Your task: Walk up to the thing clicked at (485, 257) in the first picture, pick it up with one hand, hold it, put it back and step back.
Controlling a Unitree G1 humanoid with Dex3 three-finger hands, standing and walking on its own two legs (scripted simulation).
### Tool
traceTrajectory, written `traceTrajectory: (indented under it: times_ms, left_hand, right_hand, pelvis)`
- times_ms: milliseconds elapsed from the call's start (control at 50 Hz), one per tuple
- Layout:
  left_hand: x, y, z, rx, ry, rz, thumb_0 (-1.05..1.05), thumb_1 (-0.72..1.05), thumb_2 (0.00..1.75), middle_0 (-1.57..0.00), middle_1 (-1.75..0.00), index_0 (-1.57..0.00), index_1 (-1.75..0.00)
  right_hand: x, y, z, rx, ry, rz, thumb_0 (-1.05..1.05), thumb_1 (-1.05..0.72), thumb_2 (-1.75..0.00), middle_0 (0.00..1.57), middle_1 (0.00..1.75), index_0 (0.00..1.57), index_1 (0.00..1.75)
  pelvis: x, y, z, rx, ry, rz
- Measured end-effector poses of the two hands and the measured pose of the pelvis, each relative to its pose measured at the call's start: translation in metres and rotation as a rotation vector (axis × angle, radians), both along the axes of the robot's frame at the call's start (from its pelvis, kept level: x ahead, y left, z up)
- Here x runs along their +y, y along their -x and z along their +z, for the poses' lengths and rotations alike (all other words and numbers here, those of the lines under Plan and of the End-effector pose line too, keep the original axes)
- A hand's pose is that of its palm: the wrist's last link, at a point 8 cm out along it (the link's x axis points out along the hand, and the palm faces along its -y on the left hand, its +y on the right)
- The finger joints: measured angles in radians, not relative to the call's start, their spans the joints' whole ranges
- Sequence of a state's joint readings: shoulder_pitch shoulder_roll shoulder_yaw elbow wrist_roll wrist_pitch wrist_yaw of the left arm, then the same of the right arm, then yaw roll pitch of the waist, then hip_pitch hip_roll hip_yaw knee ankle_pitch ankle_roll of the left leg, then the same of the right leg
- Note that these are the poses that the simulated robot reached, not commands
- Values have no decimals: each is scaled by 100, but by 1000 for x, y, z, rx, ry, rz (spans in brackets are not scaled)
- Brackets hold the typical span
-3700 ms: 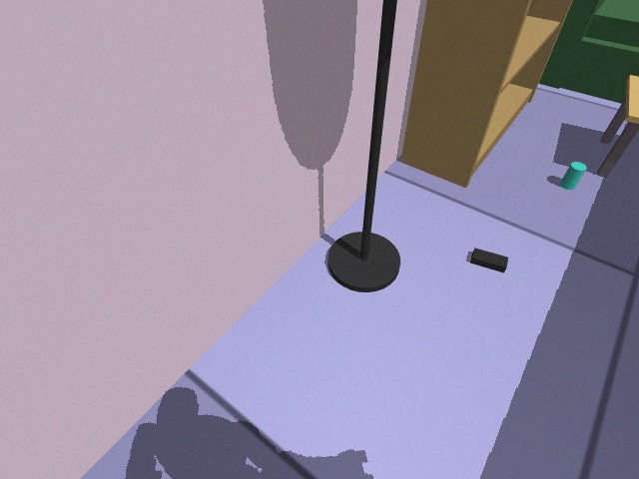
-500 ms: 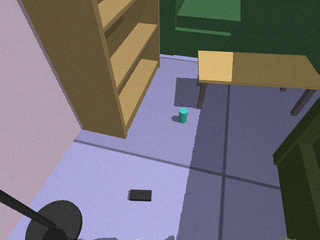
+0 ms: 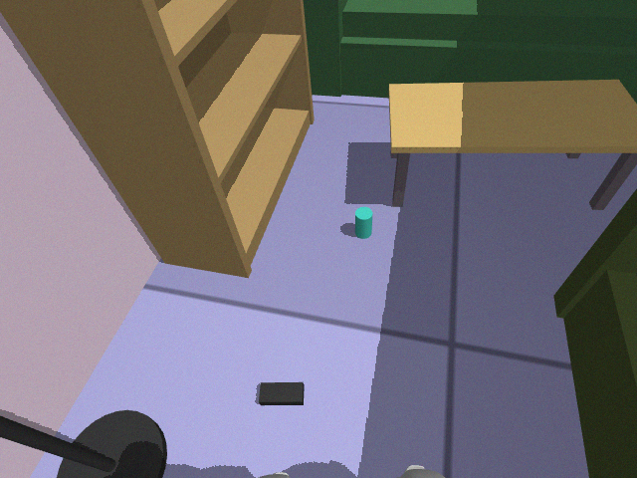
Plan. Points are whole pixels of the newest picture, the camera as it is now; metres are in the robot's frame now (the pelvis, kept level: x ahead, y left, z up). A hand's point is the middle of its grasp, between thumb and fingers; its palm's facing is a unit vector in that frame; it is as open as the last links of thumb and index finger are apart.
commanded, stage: walk up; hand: left
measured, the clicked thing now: (281, 393) +0.46 +0.19 -0.73
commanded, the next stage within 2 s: none
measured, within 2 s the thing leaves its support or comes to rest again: neither
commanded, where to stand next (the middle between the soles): +0.08 +0.02 m, yaw +0 degrees
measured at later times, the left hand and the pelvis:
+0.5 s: hand out of the picture +0.10 +0.28 -0.13, palm faces -0.01 -0.94 -0.35, open 7.3 cm; pelvis +0.02 +0.02 +0.02, yaw +0 degrees
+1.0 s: hand out of the picture +0.12 +0.27 -0.12, palm faces -0.03 -0.93 -0.36, open 7.3 cm; pelvis +0.04 +0.02 +0.03, yaw +0 degrees
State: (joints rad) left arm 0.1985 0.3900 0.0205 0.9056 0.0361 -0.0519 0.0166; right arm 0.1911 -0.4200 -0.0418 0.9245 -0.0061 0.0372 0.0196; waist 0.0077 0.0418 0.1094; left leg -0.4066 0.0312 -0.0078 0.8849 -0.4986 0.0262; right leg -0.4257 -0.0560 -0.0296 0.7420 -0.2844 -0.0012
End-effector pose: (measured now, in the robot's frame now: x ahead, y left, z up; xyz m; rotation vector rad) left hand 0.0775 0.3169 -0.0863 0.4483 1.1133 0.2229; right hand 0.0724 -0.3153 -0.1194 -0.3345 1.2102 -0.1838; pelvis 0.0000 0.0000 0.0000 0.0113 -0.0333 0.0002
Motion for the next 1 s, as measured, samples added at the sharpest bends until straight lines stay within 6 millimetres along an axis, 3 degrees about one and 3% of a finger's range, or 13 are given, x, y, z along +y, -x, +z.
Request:
traceTrajectory:
  times_ms: [80, 200, 420, 560, 680, 1000]
  left_hand:
    - [13, -7, -7, 1, 8, 16, 0, 90, 90, -21, -30, -21, -30]
    - [15, -10, -12, 20, 44, 36, 0, 90, 90, -21, -30, -21, -30]
    - [8, -17, -12, 49, 105, 57, 0, 90, 90, -21, -30, -21, -30]
    - [6, -19, -7, 65, 106, 70, 0, 91, 90, -21, -30, -21, -30]
    - [4, -22, -1, 78, 100, 73, 0, 91, 90, -21, -30, -21, -30]
    - [0, -40, 6, 88, 96, 65, 0, 91, 90, -21, -30, -21, -30]
  right_hand:
    - [7, 10, 1, 27, 19, -3, 0, -90, -89, 20, 30, 20, 30]
    - [19, 13, 8, 52, 11, -16, 0, -90, -89, 20, 30, 20, 30]
    - [36, -20, 24, 13, -3, -2, 0, -90, -89, 20, 30, 20, 30]
    - [38, -48, 33, -34, -10, 1, 0, -90, -89, 20, 30, 20, 30]
    - [36, -59, 36, -50, -15, -6, 0, -90, -89, 20, 30, 20, 30]
    - [32, -35, 29, 43, -27, -48, 0, -90, -89, 20, 30, 20, 30]
  pelvis:
    - [9, 0, -2, 1, -20, 3]
    - [13, -8, 4, -7, 16, 7]
    - [20, -20, 19, -11, 20, 5]
    - [19, -25, 25, -13, 17, 3]
    - [19, -27, 30, -12, 13, 0]
    - [17, -38, 35, -3, 8, 1]
